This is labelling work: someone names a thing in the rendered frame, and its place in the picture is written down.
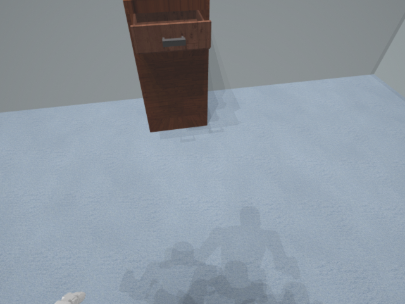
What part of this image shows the handle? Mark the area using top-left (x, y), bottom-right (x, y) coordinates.
top-left (162, 36), bottom-right (186, 47)

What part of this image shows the drawer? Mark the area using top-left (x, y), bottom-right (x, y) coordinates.
top-left (130, 10), bottom-right (211, 54)

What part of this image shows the cabinet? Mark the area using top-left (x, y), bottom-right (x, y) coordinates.
top-left (123, 0), bottom-right (209, 132)

